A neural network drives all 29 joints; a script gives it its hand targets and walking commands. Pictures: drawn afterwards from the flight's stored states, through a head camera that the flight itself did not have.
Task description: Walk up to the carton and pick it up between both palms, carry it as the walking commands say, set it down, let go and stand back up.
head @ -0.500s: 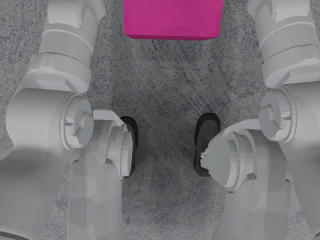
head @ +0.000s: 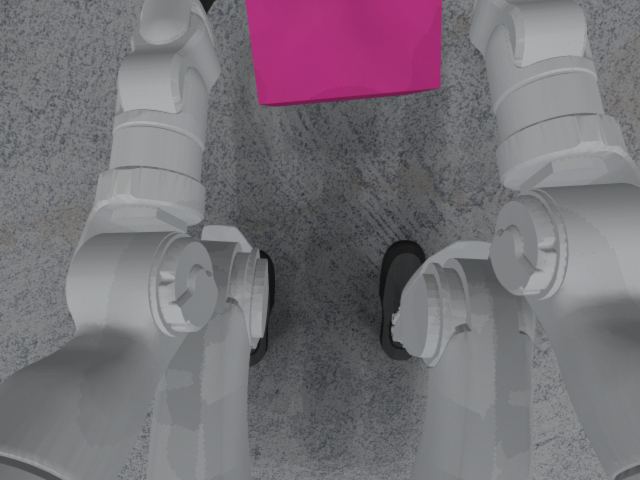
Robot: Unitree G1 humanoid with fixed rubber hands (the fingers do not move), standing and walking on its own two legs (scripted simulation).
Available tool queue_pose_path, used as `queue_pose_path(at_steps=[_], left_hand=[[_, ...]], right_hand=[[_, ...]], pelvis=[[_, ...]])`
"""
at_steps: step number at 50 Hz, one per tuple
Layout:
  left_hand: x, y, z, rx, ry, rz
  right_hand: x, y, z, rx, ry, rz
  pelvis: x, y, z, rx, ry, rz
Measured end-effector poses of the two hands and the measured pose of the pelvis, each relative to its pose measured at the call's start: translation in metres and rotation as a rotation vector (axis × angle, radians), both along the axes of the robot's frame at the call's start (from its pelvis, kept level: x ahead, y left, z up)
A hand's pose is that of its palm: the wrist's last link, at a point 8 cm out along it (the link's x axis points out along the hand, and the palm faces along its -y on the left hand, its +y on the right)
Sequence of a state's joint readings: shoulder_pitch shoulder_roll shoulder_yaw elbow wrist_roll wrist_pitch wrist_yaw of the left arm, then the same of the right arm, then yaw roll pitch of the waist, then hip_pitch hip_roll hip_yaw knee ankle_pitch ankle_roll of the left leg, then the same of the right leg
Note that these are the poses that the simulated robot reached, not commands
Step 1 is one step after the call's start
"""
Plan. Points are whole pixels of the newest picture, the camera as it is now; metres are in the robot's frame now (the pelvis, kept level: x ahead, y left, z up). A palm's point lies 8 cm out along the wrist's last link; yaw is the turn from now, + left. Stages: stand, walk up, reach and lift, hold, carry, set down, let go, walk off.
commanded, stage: reach and lift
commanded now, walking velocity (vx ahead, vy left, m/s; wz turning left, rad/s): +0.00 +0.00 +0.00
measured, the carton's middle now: out of the picture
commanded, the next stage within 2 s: none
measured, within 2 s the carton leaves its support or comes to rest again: neither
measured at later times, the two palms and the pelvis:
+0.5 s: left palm out of the picture +0.52 +0.13 -0.06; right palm out of the picture +0.54 -0.14 -0.07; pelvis +0.00 +0.00 +0.04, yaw +0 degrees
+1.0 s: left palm out of the picture +0.50 +0.12 +0.01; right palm out of the picture +0.53 -0.13 +0.01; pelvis +0.00 +0.00 +0.08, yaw +0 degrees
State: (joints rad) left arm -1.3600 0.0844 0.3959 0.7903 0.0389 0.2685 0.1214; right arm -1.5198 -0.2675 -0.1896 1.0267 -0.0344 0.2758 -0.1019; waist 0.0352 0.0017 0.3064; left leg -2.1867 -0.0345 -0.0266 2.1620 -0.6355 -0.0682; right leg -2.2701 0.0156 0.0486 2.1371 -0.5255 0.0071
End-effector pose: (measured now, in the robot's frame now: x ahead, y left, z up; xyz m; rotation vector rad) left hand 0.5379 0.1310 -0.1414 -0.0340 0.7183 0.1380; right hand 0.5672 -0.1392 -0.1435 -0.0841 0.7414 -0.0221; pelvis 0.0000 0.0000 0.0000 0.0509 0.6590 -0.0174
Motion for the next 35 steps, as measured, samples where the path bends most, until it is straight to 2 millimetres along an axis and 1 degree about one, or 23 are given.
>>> queue_pose_path(at_steps=[3,7,13,19,29,35], left_hand=[[0.000,0.001,0.008,0.005,-0.013,0.015],[0.000,-0.001,0.025,0.019,-0.030,0.042],[-0.006,-0.004,0.048,0.031,-0.027,0.058],[-0.014,-0.005,0.064,0.022,-0.030,0.043],[-0.019,-0.003,0.090,0.031,-0.049,0.063],[-0.024,-0.004,0.108,0.036,-0.047,0.069]], right_hand=[[0.000,0.003,0.007,-0.002,-0.016,-0.010],[-0.001,0.004,0.023,-0.006,-0.034,-0.030],[-0.012,0.003,0.044,-0.012,-0.031,-0.052],[-0.021,0.002,0.059,-0.010,-0.031,-0.064],[-0.024,0.006,0.086,-0.003,-0.054,-0.080],[-0.029,0.006,0.104,-0.003,-0.056,-0.086]], pelvis=[[0.002,0.001,0.003,-0.002,0.010,0.000],[0.004,0.002,0.008,-0.005,0.023,0.007],[0.003,0.003,0.020,-0.004,0.058,0.009],[-0.001,0.004,0.032,-0.004,0.080,0.008],[-0.002,0.002,0.044,0.001,0.104,0.005],[0.000,0.001,0.054,0.003,0.115,0.004]])
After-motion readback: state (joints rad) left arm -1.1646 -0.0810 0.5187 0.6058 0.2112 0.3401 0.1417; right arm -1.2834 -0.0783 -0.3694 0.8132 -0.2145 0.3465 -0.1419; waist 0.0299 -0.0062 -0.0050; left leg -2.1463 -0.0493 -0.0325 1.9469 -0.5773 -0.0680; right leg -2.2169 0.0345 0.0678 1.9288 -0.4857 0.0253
